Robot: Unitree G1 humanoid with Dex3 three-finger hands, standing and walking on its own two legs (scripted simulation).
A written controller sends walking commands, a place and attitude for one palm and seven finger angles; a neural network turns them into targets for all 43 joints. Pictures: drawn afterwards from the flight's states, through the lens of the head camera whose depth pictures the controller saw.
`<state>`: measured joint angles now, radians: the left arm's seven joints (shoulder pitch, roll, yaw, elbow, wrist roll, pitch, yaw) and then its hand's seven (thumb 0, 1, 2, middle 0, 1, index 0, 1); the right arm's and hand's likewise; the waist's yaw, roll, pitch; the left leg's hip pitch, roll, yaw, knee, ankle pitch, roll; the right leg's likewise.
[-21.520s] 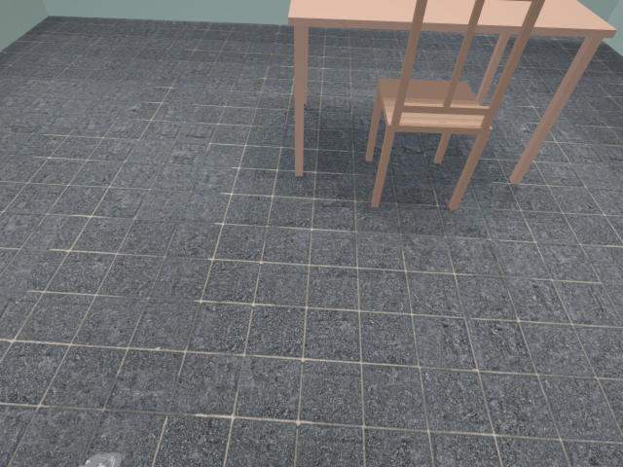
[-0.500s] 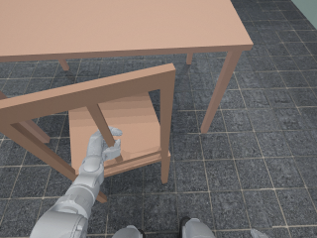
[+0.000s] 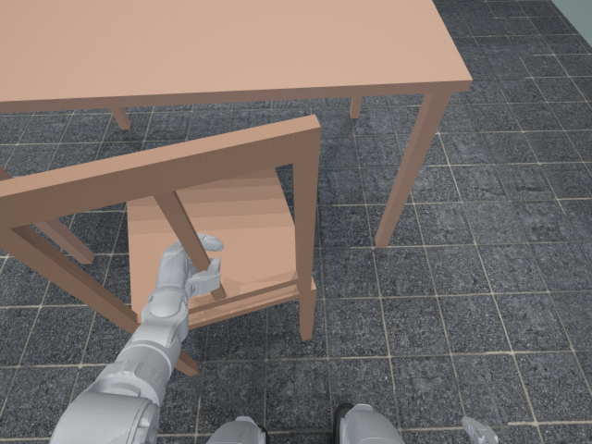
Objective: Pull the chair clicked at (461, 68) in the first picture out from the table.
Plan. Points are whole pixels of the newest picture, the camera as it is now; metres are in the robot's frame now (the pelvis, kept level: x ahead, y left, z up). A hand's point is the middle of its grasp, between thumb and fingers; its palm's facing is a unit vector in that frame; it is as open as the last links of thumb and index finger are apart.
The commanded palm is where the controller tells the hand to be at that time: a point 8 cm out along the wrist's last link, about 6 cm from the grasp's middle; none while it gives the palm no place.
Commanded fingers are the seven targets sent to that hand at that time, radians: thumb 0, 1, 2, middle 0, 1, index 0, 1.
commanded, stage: step backward, pulling the chair out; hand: left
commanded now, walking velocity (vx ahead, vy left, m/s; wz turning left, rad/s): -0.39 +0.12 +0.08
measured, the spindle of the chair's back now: (198, 255) +0.38 +0.17 -0.05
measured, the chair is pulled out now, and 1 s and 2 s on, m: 0.17 0.22 0.43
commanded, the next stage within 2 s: none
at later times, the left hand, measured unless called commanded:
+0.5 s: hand (212, 278) +0.35 +0.14 -0.06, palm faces +0.04 -0.98 -0.18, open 5.2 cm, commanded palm +0.35 +0.19 -0.05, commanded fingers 0.00 0.90 0.90 -0.50 -1.45 -0.50 -1.45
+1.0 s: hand (204, 310) +0.30 +0.15 -0.06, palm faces +0.01 -0.98 -0.18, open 5.3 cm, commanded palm +0.30 +0.20 -0.05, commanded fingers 0.00 0.90 0.90 -0.50 -1.45 -0.50 -1.45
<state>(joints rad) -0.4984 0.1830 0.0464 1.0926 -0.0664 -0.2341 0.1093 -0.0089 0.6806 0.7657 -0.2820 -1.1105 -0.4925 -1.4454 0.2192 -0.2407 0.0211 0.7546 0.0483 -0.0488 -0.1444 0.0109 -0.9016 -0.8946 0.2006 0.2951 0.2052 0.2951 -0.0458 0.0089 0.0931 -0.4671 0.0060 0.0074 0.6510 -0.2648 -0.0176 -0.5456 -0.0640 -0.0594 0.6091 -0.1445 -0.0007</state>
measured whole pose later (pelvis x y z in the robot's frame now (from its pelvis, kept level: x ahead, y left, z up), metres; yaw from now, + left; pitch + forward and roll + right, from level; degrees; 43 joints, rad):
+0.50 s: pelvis -0.02 +0.00 +0.00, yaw +1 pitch +4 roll -1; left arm -0.57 0.20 0.07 1.12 -0.07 -0.19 0.10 0.00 0.69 0.76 -0.25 -1.12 -0.49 -1.45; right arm 0.18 -0.22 0.03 0.77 0.04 -0.06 -0.13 0.01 -0.90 -0.89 0.20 0.30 0.21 0.30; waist -0.07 0.03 0.14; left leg -0.49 0.02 -0.03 0.66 -0.26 -0.03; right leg -0.47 -0.02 -0.05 0.58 -0.18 0.00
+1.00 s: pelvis -0.07 +0.01 +0.01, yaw +0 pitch +2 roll -2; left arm -0.55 0.19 0.07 1.12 -0.07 -0.19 0.08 0.02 0.67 0.77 -0.24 -1.11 -0.49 -1.45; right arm 0.19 -0.26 0.02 0.79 0.03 -0.08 -0.13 0.01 -0.90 -0.89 0.20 0.30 0.21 0.30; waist -0.07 0.06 0.15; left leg -0.47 0.01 -0.06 0.71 -0.32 -0.04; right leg -0.38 0.00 -0.02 0.58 -0.24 0.01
